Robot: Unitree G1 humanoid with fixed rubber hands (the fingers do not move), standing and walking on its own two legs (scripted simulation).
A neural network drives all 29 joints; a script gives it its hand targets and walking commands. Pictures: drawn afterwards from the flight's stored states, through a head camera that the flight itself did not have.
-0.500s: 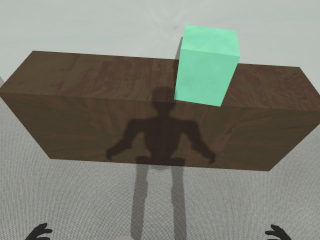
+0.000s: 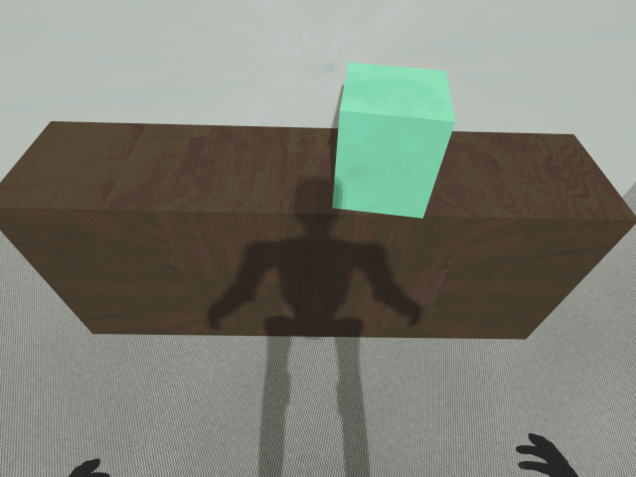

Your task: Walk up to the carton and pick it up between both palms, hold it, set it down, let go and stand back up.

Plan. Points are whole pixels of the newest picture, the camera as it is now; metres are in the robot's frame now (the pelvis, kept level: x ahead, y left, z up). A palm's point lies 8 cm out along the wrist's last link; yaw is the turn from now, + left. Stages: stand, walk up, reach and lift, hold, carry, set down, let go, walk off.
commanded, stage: walk up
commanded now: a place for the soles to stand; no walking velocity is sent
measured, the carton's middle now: (386, 142) +0.78 -0.14 -0.03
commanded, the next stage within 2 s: none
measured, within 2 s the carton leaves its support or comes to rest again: neither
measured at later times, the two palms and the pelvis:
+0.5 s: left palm (125, 475) +0.15 +0.25 -0.10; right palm out of the picture +0.14 -0.43 -0.10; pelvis +0.08 -0.09 -0.01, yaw -1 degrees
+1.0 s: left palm (212, 330) +0.35 +0.18 -0.10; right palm out of the picture +0.22 -0.51 -0.08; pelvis +0.23 -0.15 -0.01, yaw -6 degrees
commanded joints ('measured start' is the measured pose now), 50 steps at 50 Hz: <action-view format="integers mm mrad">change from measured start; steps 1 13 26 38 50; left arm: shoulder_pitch -161 391 77 199 298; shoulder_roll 205 304 318 259 248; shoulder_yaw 79 197 149 133 160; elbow -166 -82 -260 -210 -181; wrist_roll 26 13 9 10 3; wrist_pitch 9 2 -25 9 -31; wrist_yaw -39 -79 -47 -62 -69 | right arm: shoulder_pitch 206 -25 241 263 225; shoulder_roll -380 -237 -305 -345 -290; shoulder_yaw -117 -87 -118 -125 -92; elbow -4 -199 -150 -197 -244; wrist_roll -29 -37 -9 -17 -32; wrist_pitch -45 -53 -63 -106 -68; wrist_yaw -8 -4 10 -29 -4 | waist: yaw -99 213 33 -1 101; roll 111 -111 -185 166 33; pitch -13 -55 -2 38 -98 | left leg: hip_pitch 371 -566 -180 22 -260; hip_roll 387 129 65 352 176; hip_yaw -598 7 -44 -397 -24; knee -410 154 170 -376 115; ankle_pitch -497 -444 -74 -313 -128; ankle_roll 259 96 34 225 130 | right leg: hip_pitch -549 377 -120 -497 134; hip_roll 11 -22 -338 -104 4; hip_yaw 2 2 317 95 -133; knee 212 40 -339 457 -11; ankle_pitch -218 7 -358 6 36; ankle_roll -72 -53 -264 -16 -22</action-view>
